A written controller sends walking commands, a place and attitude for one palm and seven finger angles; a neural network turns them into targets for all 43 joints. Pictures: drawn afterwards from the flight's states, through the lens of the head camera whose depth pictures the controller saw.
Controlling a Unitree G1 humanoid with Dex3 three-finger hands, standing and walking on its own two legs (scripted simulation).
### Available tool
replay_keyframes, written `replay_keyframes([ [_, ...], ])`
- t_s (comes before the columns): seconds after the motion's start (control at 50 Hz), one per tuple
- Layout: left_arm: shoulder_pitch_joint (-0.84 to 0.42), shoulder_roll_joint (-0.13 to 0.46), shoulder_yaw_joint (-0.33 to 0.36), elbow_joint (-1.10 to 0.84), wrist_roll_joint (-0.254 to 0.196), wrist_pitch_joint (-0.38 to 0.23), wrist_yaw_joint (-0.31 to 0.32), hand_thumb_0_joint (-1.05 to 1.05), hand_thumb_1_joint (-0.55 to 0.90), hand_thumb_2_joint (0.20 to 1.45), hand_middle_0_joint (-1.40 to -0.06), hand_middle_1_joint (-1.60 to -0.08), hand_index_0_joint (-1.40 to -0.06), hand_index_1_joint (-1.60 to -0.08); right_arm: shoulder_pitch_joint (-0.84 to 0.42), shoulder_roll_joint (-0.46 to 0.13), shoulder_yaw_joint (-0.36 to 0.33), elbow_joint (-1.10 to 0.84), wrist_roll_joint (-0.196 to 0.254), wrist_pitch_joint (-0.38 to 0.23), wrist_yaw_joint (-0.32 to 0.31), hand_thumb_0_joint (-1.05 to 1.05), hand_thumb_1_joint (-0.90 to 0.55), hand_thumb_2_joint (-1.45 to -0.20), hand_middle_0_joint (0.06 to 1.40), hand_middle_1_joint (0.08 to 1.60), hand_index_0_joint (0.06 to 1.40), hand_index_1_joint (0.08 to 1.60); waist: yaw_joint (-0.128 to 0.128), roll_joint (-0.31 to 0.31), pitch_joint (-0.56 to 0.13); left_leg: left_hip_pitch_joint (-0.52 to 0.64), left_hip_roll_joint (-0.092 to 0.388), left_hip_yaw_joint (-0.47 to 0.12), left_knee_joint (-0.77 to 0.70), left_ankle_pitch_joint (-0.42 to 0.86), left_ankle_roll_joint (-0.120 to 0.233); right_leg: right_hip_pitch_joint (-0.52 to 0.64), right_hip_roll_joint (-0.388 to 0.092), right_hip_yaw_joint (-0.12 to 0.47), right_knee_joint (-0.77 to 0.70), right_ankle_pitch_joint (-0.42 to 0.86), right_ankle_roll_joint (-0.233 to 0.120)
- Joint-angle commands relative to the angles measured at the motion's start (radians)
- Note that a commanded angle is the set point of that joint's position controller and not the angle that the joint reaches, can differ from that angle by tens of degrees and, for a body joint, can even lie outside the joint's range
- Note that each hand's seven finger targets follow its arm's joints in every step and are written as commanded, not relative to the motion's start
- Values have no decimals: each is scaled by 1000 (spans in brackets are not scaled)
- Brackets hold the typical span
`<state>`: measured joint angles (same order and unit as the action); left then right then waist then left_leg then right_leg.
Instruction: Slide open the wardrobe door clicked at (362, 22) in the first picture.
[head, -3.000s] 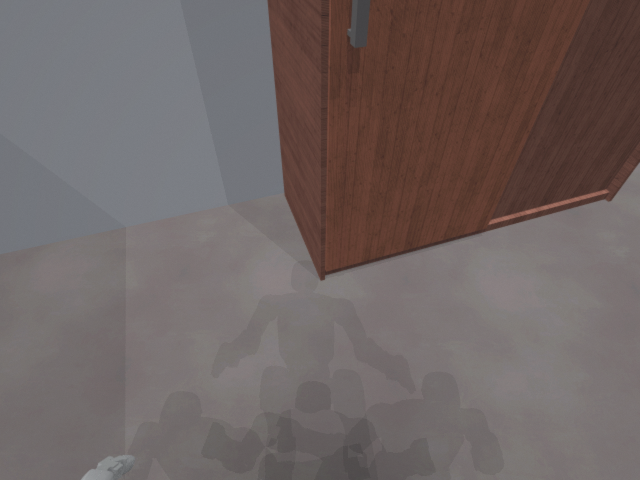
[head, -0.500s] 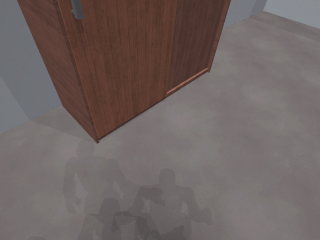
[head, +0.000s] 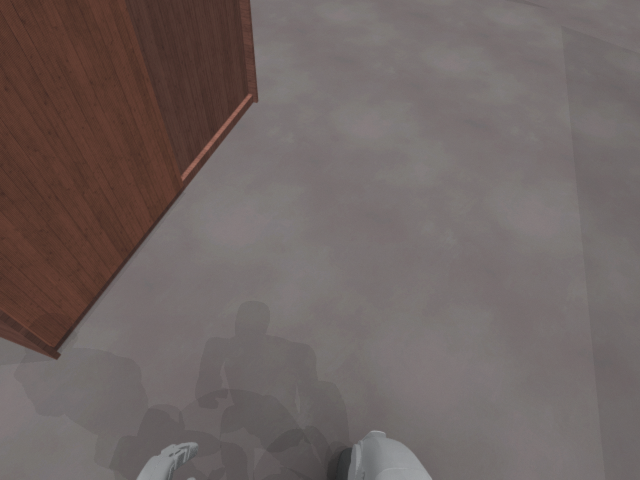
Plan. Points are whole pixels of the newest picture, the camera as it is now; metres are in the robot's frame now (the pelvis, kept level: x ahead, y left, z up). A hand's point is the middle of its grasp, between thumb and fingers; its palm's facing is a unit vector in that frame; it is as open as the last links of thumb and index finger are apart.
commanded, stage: walk to a spot facing it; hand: left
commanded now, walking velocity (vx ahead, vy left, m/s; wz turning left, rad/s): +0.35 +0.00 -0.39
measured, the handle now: out of the picture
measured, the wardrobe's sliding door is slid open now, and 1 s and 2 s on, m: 0.00 0.00 0.00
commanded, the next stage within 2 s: turn to face it in 0.94 s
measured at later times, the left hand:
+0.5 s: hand (204, 436) +0.20 +0.16 -0.16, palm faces -0.02 -0.98 -0.20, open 7.3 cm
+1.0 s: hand (245, 246) +0.54 +0.13 -0.16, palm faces -0.30 -0.94 -0.18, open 7.4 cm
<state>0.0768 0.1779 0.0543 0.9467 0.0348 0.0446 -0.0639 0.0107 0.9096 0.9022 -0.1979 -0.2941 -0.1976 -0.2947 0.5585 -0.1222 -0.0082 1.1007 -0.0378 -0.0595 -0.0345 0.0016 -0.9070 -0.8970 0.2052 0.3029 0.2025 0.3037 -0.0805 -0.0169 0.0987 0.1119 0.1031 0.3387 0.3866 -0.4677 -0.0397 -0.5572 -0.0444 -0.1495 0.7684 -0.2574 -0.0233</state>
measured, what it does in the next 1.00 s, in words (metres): walks ahead, turning right: right foot, then left foot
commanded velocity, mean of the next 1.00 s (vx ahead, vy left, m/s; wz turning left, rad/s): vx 0.29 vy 0.00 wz -0.35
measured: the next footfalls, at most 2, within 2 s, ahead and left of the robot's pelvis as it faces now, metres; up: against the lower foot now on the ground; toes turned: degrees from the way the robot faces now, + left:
right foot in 0.06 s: +0.17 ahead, -0.10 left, +0.00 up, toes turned -10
left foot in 0.60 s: +0.39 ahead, +0.08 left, +0.00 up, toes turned +0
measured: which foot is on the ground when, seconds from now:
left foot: down 0.00-0.04, up 0.06-0.58, down 0.60-1.00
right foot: up 0.00-0.04, down 0.06-0.62, up 0.64-1.00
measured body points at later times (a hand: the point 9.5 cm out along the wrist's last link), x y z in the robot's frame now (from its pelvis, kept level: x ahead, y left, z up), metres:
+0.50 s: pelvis +0.21 -0.03 +0.01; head +0.21 -0.02 +0.46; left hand +0.20 +0.21 -0.14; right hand +0.29 -0.26 -0.12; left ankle +0.32 +0.10 -0.69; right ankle +0.13 -0.09 -0.73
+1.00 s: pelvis +0.41 -0.02 +0.01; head +0.43 -0.02 +0.46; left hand +0.56 +0.18 -0.14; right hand +0.28 -0.23 -0.14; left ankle +0.35 +0.09 -0.73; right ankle +0.48 -0.19 -0.67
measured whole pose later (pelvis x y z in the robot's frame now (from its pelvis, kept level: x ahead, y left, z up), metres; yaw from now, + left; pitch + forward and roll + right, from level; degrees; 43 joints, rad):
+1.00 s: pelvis +0.41 -0.02 +0.01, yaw -21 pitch -1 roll +0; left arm 0.19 0.19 0.10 1.00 0.03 0.03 -0.03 0.01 0.91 0.90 -0.20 -0.29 -0.20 -0.29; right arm 0.39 -0.15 -0.05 1.08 -0.03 -0.06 -0.03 -0.01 -0.93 -0.90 0.20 0.30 0.20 0.30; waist -0.01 -0.02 0.06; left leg 0.02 0.08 0.36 0.39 -0.37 -0.01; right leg -0.61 -0.11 -0.11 0.90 -0.14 0.02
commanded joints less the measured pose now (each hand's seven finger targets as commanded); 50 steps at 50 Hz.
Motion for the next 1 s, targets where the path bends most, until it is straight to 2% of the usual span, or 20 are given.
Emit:
replay_keyframes([
  [0.0, 210, 110, 38, -18, -1, -72, 19, 0, 900, 900, -200, -300, -200, -300, -23, -228, -54, -56, 19, -21, -3, 0, -900, -900, 200, 300, 200, 300, 183, 144, -166, -149, 211, -40, 381, 1125, 67, 445, 96, -58, -210, 64, -73],
  [0.02, 349, 208, 63, 23, 3, -83, 32, 0, 900, 900, -200, -300, -200, -300, -15, -193, -49, -71, 35, -20, 13, 0, -900, -900, 200, 300, 200, 300, 242, -3, -294, -426, 165, -34, 654, 740, 28, 784, -83, 148, -235, 83, -137],
  [0.04, 441, 296, 84, 39, -15, -87, 50, 0, 900, 900, -200, -300, -200, -300, -22, -124, -40, -111, 44, -25, 11, 0, -900, -900, 200, 300, 200, 300, 244, -179, -419, -708, -7, -109, 990, -93, -26, 966, -372, 663, -321, 187, -265],
  [0.06, 409, 319, 89, 33, -35, -76, 61, 0, 900, 900, -200, -300, -200, -300, -133, -143, -47, -147, 41, -21, 8, 0, -900, -900, 200, 300, 200, 300, 244, -110, -369, -777, 2, -255, 1089, -97, 7, 883, -394, 724, -433, 170, -297],
  [0.08, 327, 280, 80, 19, -35, -71, 64, 0, 900, 900, -200, -300, -200, -300, -163, -139, -54, -150, 36, -19, 9, 0, -900, -900, 200, 300, 200, 300, 200, -8, -231, -792, 49, -275, 1089, 8, 23, 739, -377, 613, -465, 107, -283],
  [0.14, 164, 153, 34, -8, -26, -94, 69, 0, 900, 900, -200, -300, -200, -300, -150, -101, -53, -109, 12, 17, 15, 0, -900, -900, 200, 300, 200, 300, 89, 37, -37, -653, 107, -309, 953, 153, 10, 280, -264, 404, -551, 53, -177],
  [0.2, 160, 120, 23, 15, -13, -111, 70, 0, 900, 900, -200, -300, -200, -300, -75, -66, -54, -88, 5, 38, 22, 0, -900, -900, 200, 300, 200, 300, 28, -20, -38, -613, 91, -290, 834, 211, -3, 193, -172, 277, -565, 108, -151],
  [0.3, 224, 101, 20, 36, -15, -125, 68, 0, 900, 900, -200, -300, -200, -300, -217, -88, -59, -145, 2, 36, 42, 0, -900, -900, 200, 300, 200, 300, 52, -99, -18, -702, 89, -285, 648, 327, -24, 252, -139, 280, -598, 32, -157],
  [0.4, 343, 115, 14, 76, -14, -133, 75, 0, 900, 900, -200, -300, -200, -300, -426, -92, -52, -204, 6, 19, 57, 0, -900, -900, 200, 300, 200, 300, 119, -71, 8, -763, 61, -266, 442, 304, -19, 425, -173, 327, -561, 183, -169],
  [0.48, 401, 123, 13, 104, -9, -128, 82, 0, 900, 900, -200, -300, -200, -300, -517, -89, -49, -228, 11, 6, 61, 0, -900, -900, 200, 300, 200, 300, 148, -66, -3, -680, 19, -238, 294, 237, 7, 511, -195, 341, -506, 332, -159],
  [0.52, 392, 129, 16, 110, -12, -127, 84, 0, 900, 900, -200, -300, -200, -300, -475, -101, -51, -212, 10, -3, 54, 0, -900, -900, 200, 300, 200, 300, 116, -48, -31, -541, -17, -212, 192, 218, 22, 503, -180, 327, -423, 450, -143],
  [0.54, 371, 133, 18, 112, -17, -127, 83, 0, 900, 900, -200, -300, -200, -300, -380, -115, -57, -178, 8, -8, 45, 0, -900, -900, 200, 300, 200, 300, 69, -40, -73, -389, -47, -186, 121, 263, 30, 464, -142, 286, -315, 535, -121],
  [0.56, 356, 118, 19, 109, -23, -128, 80, 0, 900, 900, -200, -300, -200, -300, -230, -161, -67, -130, 4, -16, 33, 0, -900, -900, 200, 300, 200, 300, 5, 11, -156, -133, -11, -235, 65, 327, 56, 348, -92, 243, -120, 520, -85],
  [0.58, 385, 63, 16, 96, -32, -127, 71, 0, 900, 900, -200, -300, -200, -300, -77, -276, -97, -90, -6, -23, 23, 0, -900, -900, 200, 300, 200, 300, -36, 236, -290, 138, 242, -529, 47, 370, 132, 121, 19, 141, 162, 181, -31],
  [0.6, 374, 59, 7, 80, -29, -132, 68, 0, 900, 900, -200, -300, -200, -300, -11, -315, -99, -74, 4, -14, 20, 0, -900, -900, 200, 300, 200, 300, -40, 329, -306, 199, 420, -721, -66, 431, 210, -44, 74, 115, 409, -279, -12],
  [0.62, 337, 90, 16, 89, -19, -122, 74, 0, 900, 900, -200, -300, -200, -300, -71, -263, -85, -77, 9, -9, 15, 0, -900, -900, 200, 300, 200, 300, -28, 218, -231, 77, 399, -668, -112, 324, 201, -55, 13, 171, 477, -255, -19],
  [0.68, 267, 39, 25, 98, -7, -96, 49, 0, 900, 900, -200, -300, -200, -300, -226, -137, -52, -103, 12, -25, 10, 0, -900, -900, 200, 300, 200, 300, 49, 44, -20, -220, 309, -447, -175, 337, 142, -56, -73, 161, 490, -75, 3],
  [0.74, 328, -18, 31, 104, -1, -56, 46, 0, 900, 900, -200, -300, -200, -300, -230, -111, -46, -90, 16, -36, 2, 0, -900, -900, 200, 300, 200, 300, 98, 121, -15, -286, 244, -256, -178, 409, 108, -37, -70, 141, 478, 17, 22],
  [0.88, 167, -11, 43, 13, -1, -30, 24, 0, 900, 900, -200, -300, -200, -300, -167, -126, -55, -80, 17, -32, -2, 0, -900, -900, 200, 300, 200, 300, 88, 166, 48, -213, 221, -111, -171, 598, 122, -168, -82, 64, 272, 148, 53],
  [0.98, 46, 0, 34, -38, -9, -36, 26, 0, 900, 900, -200, -300, -200, -300, -123, -170, -69, -66, 7, -8, -2, 0, -900, -900, 200, 300, 200, 300, 53, 158, 47, -129, 246, -46, -42, 870, 131, -48, -20, -14, -7, 75, 25],
])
